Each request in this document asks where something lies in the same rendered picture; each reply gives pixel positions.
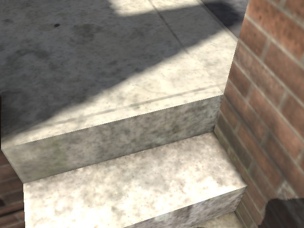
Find stairs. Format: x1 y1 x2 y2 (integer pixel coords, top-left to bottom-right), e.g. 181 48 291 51
1 94 248 228

